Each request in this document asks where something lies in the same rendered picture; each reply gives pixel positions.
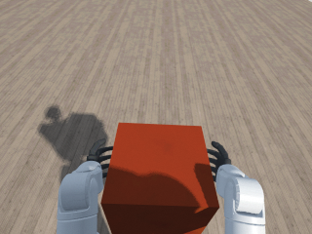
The carton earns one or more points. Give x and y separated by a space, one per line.
159 181

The robot right forearm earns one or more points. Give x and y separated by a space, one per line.
244 208

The robot left forearm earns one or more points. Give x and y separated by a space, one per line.
78 200

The right robot hand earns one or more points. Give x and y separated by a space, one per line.
222 157

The left robot hand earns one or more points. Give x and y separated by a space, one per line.
96 151

